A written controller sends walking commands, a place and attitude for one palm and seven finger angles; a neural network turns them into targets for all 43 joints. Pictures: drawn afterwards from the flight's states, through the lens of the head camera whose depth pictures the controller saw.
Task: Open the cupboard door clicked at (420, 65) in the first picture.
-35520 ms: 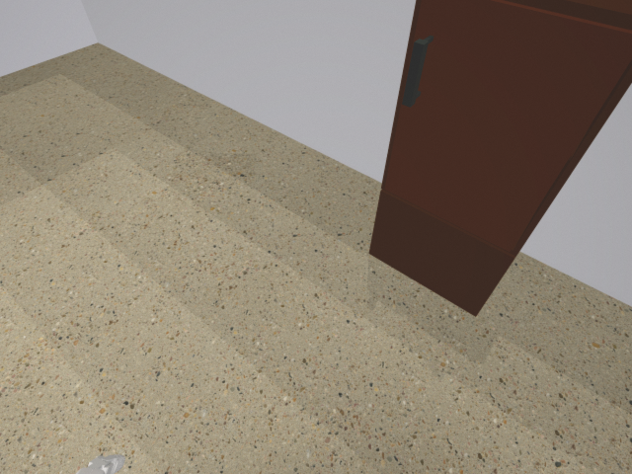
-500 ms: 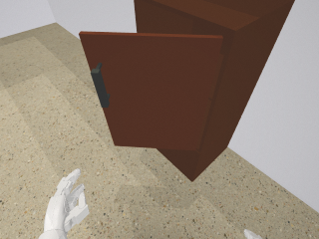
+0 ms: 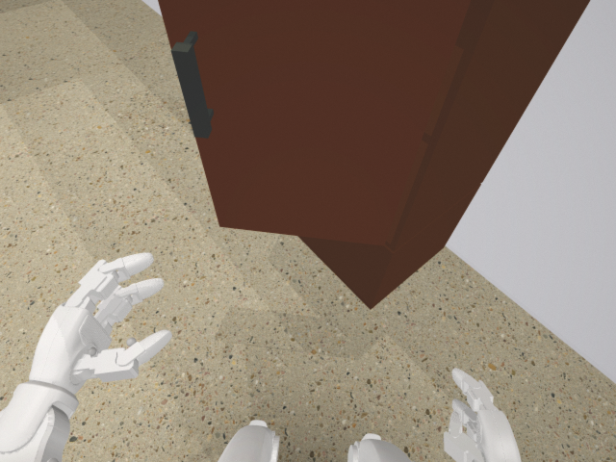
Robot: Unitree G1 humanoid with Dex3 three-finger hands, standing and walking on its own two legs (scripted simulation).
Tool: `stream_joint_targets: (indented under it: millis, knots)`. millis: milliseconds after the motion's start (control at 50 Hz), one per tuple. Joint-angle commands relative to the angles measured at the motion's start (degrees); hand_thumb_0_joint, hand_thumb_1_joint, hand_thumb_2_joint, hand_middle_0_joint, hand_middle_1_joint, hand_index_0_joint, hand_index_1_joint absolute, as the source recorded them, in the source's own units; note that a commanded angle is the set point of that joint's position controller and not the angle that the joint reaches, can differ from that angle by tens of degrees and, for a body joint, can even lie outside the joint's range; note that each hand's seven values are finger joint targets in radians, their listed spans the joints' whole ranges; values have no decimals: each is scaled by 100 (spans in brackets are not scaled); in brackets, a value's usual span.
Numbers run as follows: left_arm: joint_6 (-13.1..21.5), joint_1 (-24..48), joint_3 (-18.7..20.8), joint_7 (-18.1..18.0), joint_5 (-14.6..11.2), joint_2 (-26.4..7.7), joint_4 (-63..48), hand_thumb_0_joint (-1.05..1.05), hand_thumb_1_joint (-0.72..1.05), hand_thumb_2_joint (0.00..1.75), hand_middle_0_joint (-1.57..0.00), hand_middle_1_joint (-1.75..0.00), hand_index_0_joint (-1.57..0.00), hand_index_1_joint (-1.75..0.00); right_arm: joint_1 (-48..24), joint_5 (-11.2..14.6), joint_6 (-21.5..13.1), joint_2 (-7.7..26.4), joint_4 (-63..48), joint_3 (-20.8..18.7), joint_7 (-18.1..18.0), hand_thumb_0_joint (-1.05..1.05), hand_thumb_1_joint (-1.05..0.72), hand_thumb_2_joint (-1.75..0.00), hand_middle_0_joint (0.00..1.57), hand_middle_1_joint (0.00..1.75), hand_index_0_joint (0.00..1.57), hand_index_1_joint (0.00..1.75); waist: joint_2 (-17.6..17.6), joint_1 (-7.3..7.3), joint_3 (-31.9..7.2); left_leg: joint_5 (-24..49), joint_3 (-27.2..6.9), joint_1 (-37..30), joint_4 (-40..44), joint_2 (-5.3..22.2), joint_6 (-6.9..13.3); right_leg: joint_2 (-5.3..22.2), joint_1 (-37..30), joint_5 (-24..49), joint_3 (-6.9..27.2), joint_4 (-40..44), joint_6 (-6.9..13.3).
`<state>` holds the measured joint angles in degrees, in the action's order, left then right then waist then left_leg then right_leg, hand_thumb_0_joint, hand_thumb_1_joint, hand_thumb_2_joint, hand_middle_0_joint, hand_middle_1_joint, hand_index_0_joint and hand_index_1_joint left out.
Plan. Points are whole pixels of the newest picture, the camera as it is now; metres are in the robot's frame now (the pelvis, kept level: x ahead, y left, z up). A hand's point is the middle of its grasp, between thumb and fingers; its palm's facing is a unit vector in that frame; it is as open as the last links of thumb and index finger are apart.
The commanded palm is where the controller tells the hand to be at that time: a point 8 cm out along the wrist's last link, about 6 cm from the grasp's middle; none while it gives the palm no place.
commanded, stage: raise the hand with hooked fingers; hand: left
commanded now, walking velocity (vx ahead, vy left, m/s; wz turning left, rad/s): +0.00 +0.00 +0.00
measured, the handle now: (197, 86) +0.63 +0.23 +0.11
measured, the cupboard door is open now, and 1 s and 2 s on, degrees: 43 43 43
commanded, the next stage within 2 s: move the hooked fingers beside the handle in 1.42 s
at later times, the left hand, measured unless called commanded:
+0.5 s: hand (80, 296) +0.27 +0.27 +0.09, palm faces -0.02 -1.00 -0.05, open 13.1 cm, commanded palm +0.24 +0.32 +0.10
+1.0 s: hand (53, 237) +0.31 +0.30 +0.14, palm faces -0.02 -1.00 -0.04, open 14.0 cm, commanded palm +0.28 +0.34 +0.14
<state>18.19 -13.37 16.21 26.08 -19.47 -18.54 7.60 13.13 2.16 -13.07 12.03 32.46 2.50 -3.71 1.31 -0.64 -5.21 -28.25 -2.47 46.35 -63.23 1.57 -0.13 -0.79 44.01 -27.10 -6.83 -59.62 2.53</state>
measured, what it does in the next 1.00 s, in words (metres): stands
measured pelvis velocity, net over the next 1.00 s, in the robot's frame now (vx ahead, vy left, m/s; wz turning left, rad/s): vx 0.02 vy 0.03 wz -0.01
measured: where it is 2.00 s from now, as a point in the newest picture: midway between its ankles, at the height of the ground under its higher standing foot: outside the picture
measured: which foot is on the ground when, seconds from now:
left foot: down 0.00-1.00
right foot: down 0.00-1.00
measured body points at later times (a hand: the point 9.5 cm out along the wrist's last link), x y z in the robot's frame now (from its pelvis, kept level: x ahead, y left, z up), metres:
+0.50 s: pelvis +0.01 +0.03 +0.03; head +0.05 +0.05 +0.47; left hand +0.26 +0.33 +0.10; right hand +0.19 -0.21 -0.03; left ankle +0.03 +0.12 -0.66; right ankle +0.03 -0.10 -0.66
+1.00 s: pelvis +0.02 +0.03 +0.04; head +0.05 +0.03 +0.49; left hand +0.31 +0.36 +0.14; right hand +0.17 -0.22 -0.03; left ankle +0.03 +0.12 -0.66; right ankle +0.03 -0.10 -0.66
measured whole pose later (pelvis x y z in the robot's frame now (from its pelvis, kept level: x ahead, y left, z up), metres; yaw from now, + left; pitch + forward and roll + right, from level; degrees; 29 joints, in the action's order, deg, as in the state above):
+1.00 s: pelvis +0.02 +0.03 +0.04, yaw -1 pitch +7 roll -2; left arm 9.8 4.7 24.9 31.1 -20.6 -26.3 22.8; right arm 16.6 3.1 -11.5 16.2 32.5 3.4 -5.3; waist 1.6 -0.5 -3.3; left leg -22.8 0.2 30.8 -47.1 0.0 2.1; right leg 0.2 28.9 -20.9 -4.1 -43.3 0.2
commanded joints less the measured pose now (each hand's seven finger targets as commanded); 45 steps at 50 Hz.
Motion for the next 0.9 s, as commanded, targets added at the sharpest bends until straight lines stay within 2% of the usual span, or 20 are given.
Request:
stream_joint_targets:
  millis: [0,40,60,100,140,160,200,280,340,400,460,500,560,620,660,700,780,800,860,880]
  knots:
    - [176,120,800,-123,-286,-971,-1056,0,8,55,-26,-82,-26,-82,-249,10,-406,941,-997,-439,-54,0,-90,-90,20,30,20,30,175,-99,-1437,1445,59,-761,1227,-177,156,13,-1285,903,669,1263,-155]
    - [267,86,807,-223,-301,-927,-1017,0,4,53,-26,-86,-26,-86,-184,-7,-439,961,-984,-453,-30,0,-90,-90,20,30,20,30,-178,-45,-1372,1358,44,-757,1319,-173,160,-2,-1228,782,591,1314,-183]
    - [292,132,847,-208,-307,-1003,-884,0,1,52,-26,-87,-26,-87,-211,-12,-449,986,-984,-444,-23,0,-90,-90,20,30,20,30,-124,-79,-1208,1340,37,-716,1312,-175,154,-26,-1185,720,625,1322,-141]
    - [370,281,757,-188,-282,-935,-764,0,-3,50,-27,-90,-27,-90,-111,3,-461,1032,-963,-445,-13,0,-90,-90,20,30,20,30,-166,15,-1045,1090,55,-714,1415,-183,149,-11,-1020,412,581,1399,-164]
    - [438,482,699,-166,-238,-986,-843,0,-8,48,-27,-93,-27,-93,-53,19,-494,1102,-957,-445,-31,0,-90,-90,20,30,20,30,25,57,-1021,922,45,-854,1511,-174,161,-10,-911,218,540,1437,-150]
    - [459,726,655,-132,-250,-1038,-986,0,-10,47,-27,-94,-27,-94,-43,19,-511,1131,-980,-429,-40,0,-90,-90,20,30,20,30,140,58,-1050,1013,9,-987,1551,-171,158,-41,-952,379,492,1366,-105]
    - [455,719,678,-137,-205,-1094,-1102,0,-15,45,-27,-98,-27,-98,34,26,-546,1136,-967,-443,-58,0,-90,-90,20,30,20,30,273,48,-1285,1135,-8,-1274,1659,-153,158,-42,-1010,594,423,1357,-105]
    - [389,909,777,-215,-168,-1239,-1188,0,-24,41,-28,-103,-28,-103,65,32,-544,1163,-928,-424,-78,0,-90,-90,20,30,20,30,446,16,-1218,1473,-105,-1573,1829,-112,92,-83,-1073,950,285,1298,-62]
    - [291,932,795,-289,-155,-1235,-1165,0,-31,38,-29,-108,-29,-108,61,33,-515,1157,-926,-413,-78,0,-90,-90,20,30,20,30,526,10,-1156,1556,-136,-1720,1944,-100,53,-72,-1124,1041,239,1366,-72]
    - [113,1102,856,-226,-161,-1307,-929,0,-38,35,-29,-112,-29,-112,61,42,-429,1172,-951,-389,-86,0,-90,-90,20,30,20,30,411,27,-1043,1592,-120,-1759,2017,-97,40,-97,-1214,1135,231,1454,-73]
    - [-46,1473,807,-130,-157,-1344,-884,0,-45,32,-30,-117,-30,-117,58,49,-378,1188,-969,-354,-103,0,-90,-90,20,30,20,30,531,54,-983,1814,-174,-1948,2078,-81,-3,-138,-1254,1310,212,1487,-43]
    - [-121,1577,837,-77,-128,-1404,-847,0,-50,30,-30,-120,-30,-120,62,54,-352,1176,-969,-348,-112,0,-90,-90,20,30,20,30,559,42,-1107,1872,-181,-2085,2135,-63,-16,-120,-1296,1332,207,1553,-59]
    - [-251,1920,896,4,-148,-1524,-626,0,-50,30,-30,-120,-30,-120,32,56,-314,1189,-961,-308,-141,0,-90,-90,20,30,20,30,544,53,-915,1758,-200,-2090,2215,-82,-17,-153,-1325,1304,213,1639,-34]
    - [-335,2149,1016,93,-155,-1661,-437,0,-50,30,-30,-120,-30,-120,4,66,-278,1185,-956,-293,-178,0,-90,-90,20,30,20,30,421,52,-1016,1666,-183,-2141,2291,-85,6,-124,-1432,1273,231,1753,-50]
    - [-361,2366,1122,166,-178,-1824,-382,0,-50,30,-30,-120,-30,-120,-18,59,-274,1202,-951,-268,-183,0,-90,-90,20,30,20,30,536,-4,-1067,1842,-181,-2218,2304,-103,-14,-142,-1575,1402,247,1759,-9]
    - [-378,2496,1129,232,-176,-1850,-334,0,-50,30,-30,-120,-30,-120,0,70,-259,1180,-923,-262,-194,0,-90,-90,20,30,20,30,623,8,-1209,2073,-165,-2390,2327,-96,-23,-126,-1636,1559,256,1804,-18]
    - [-453,2741,1218,361,-224,-1987,31,0,-50,30,-30,-120,-30,-120,10,80,-218,1213,-879,-249,-211,0,-90,-90,20,30,20,30,371,37,-1037,1950,-126,-2305,2380,-107,18,-140,-1702,1555,274,1930,-28]
    - [-452,2868,1232,392,-230,-2020,46,0,-50,30,-30,-120,-30,-120,-5,86,-212,1213,-872,-251,-218,0,-90,-90,20,30,20,30,486,33,-1064,1876,-110,-2325,2406,-118,24,-128,-1718,1505,289,1955,-28]
    - [-498,3058,1359,452,-250,-2216,237,0,-50,30,-30,-120,-30,-120,15,84,-199,1238,-863,-251,-242,0,-90,-90,20,30,20,30,387,9,-1049,1872,-104,-2357,2448,-133,50,-134,-1824,1517,322,2046,-12]
    - [-488,3154,1406,479,-239,-2297,195,0,-50,30,-30,-120,-30,-120,30,88,-196,1242,-858,-252,-240,0,-90,-90,20,30,20,30,519,-1,-1175,1997,-96,-2433,2467,-133,44,-117,-1891,1613,333,2053,-12]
